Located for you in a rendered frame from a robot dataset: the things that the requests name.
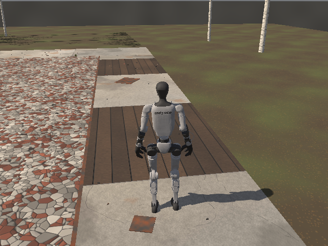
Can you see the humanoid robot head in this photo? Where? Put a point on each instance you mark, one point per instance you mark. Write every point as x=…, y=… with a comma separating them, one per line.
x=162, y=89

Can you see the left robot thigh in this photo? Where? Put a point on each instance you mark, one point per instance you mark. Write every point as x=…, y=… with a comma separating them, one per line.
x=152, y=158

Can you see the robot left upper arm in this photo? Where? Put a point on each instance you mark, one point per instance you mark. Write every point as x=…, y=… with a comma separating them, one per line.
x=144, y=117

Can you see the robot right forearm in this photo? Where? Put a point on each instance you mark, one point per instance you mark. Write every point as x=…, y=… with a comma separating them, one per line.
x=186, y=137

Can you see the left robot hand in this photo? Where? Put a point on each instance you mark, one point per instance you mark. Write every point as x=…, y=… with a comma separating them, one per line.
x=138, y=151

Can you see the robot left forearm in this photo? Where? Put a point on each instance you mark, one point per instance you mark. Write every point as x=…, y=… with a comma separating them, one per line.
x=140, y=138

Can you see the right robot hand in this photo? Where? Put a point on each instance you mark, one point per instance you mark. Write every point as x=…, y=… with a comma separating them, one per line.
x=188, y=148

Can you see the robot right upper arm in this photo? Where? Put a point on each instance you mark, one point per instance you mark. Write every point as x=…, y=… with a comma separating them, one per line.
x=181, y=117

